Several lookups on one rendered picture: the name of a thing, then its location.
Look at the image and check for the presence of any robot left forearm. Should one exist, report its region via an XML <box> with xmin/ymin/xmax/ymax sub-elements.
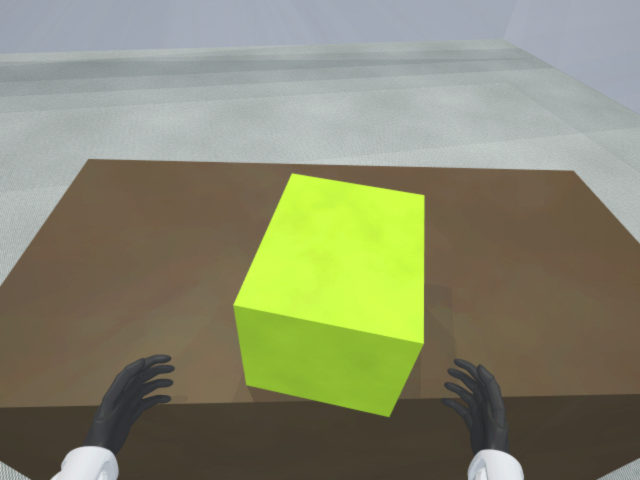
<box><xmin>51</xmin><ymin>446</ymin><xmax>119</xmax><ymax>480</ymax></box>

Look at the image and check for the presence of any pedestal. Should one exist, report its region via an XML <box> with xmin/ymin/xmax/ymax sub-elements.
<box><xmin>0</xmin><ymin>159</ymin><xmax>640</xmax><ymax>480</ymax></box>

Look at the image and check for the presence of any robot right forearm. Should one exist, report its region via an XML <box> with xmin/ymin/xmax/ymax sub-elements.
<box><xmin>468</xmin><ymin>449</ymin><xmax>524</xmax><ymax>480</ymax></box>

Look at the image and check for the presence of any carton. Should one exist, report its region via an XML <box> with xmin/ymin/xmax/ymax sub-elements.
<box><xmin>233</xmin><ymin>173</ymin><xmax>424</xmax><ymax>417</ymax></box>

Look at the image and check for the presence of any robot left hand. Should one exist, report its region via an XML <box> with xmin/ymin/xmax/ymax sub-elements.
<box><xmin>82</xmin><ymin>355</ymin><xmax>175</xmax><ymax>456</ymax></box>

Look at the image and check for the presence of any robot right hand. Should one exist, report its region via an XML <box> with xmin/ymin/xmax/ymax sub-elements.
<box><xmin>441</xmin><ymin>359</ymin><xmax>510</xmax><ymax>457</ymax></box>

